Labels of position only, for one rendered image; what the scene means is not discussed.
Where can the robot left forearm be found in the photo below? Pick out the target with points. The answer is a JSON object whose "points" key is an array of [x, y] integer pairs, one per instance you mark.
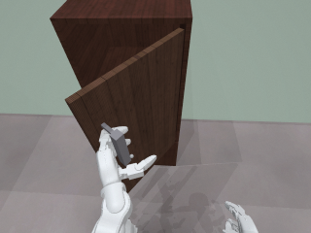
{"points": [[116, 208]]}

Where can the handle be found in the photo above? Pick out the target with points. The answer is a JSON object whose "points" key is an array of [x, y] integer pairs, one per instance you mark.
{"points": [[119, 144]]}

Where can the cupboard door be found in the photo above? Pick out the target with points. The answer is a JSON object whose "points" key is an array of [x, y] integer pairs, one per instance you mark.
{"points": [[142, 94]]}

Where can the robot left thigh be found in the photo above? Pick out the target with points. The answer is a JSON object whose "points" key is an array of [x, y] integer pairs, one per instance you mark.
{"points": [[130, 228]]}

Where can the left robot hand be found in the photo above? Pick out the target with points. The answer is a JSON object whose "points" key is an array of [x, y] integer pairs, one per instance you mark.
{"points": [[108, 166]]}

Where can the right robot hand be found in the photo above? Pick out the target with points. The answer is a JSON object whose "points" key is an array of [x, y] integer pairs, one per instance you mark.
{"points": [[244, 223]]}

